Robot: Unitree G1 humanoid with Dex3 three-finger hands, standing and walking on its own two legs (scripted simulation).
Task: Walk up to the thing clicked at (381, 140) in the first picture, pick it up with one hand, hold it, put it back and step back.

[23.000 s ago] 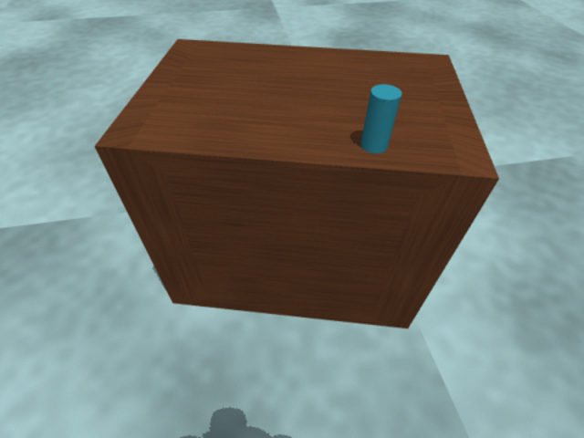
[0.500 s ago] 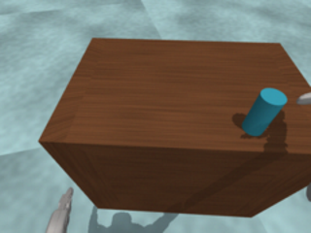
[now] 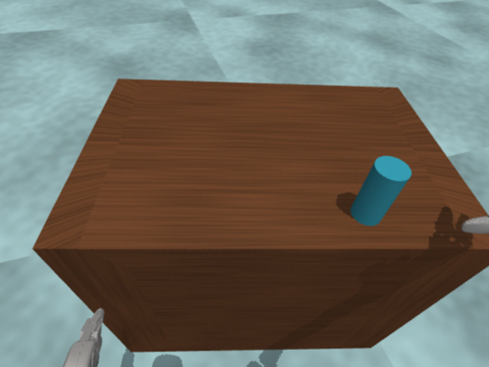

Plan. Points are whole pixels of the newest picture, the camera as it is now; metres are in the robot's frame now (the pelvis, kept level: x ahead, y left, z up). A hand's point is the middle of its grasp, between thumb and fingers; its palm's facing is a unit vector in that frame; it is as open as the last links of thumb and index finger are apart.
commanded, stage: sink last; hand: right
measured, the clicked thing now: (378, 192) +0.43 -0.26 +0.05
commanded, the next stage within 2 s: home in 0.72 s
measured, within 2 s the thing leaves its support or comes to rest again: neither
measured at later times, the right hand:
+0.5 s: hand (463, 324) +0.16 -0.24 +0.13, palm faces +0.42 +0.82 -0.40, open 17.5 cm
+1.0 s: hand (476, 341) +0.15 -0.27 +0.11, palm faces +0.43 +0.80 -0.42, open 17.4 cm
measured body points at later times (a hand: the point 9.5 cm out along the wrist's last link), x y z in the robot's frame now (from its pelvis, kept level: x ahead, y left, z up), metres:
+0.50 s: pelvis -0.01 +0.02 +0.01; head -0.02 +0.05 +0.46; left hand +0.17 +0.27 -0.07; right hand +0.13 -0.28 +0.16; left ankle +0.01 +0.15 -0.73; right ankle -0.04 -0.12 -0.73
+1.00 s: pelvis -0.03 +0.02 +0.01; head -0.03 +0.04 +0.46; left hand +0.15 +0.25 -0.08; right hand +0.12 -0.30 +0.13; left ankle +0.01 +0.15 -0.73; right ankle -0.04 -0.12 -0.73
